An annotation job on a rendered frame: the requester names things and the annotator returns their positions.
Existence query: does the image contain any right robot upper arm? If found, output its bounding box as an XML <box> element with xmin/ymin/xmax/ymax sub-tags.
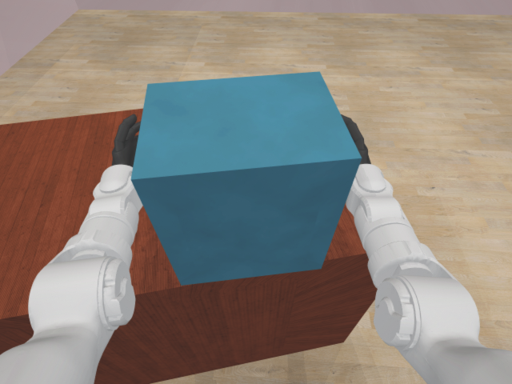
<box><xmin>374</xmin><ymin>274</ymin><xmax>512</xmax><ymax>384</ymax></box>

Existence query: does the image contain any left robot forearm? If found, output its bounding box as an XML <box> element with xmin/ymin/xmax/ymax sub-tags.
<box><xmin>28</xmin><ymin>165</ymin><xmax>143</xmax><ymax>330</ymax></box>

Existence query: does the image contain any left robot upper arm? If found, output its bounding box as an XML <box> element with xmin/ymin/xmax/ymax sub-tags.
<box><xmin>0</xmin><ymin>256</ymin><xmax>135</xmax><ymax>384</ymax></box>

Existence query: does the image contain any pedestal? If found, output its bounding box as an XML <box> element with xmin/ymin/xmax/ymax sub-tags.
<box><xmin>0</xmin><ymin>109</ymin><xmax>377</xmax><ymax>384</ymax></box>

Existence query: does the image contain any left robot hand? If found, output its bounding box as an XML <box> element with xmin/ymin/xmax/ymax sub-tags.
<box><xmin>112</xmin><ymin>114</ymin><xmax>141</xmax><ymax>167</ymax></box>

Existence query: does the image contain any right robot forearm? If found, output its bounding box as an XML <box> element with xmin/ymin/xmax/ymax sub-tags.
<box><xmin>346</xmin><ymin>164</ymin><xmax>480</xmax><ymax>335</ymax></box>

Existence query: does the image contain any carton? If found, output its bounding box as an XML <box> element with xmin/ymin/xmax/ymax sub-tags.
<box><xmin>131</xmin><ymin>71</ymin><xmax>362</xmax><ymax>286</ymax></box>

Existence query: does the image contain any right robot hand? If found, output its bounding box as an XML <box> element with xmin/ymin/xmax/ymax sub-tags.
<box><xmin>341</xmin><ymin>114</ymin><xmax>371</xmax><ymax>165</ymax></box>

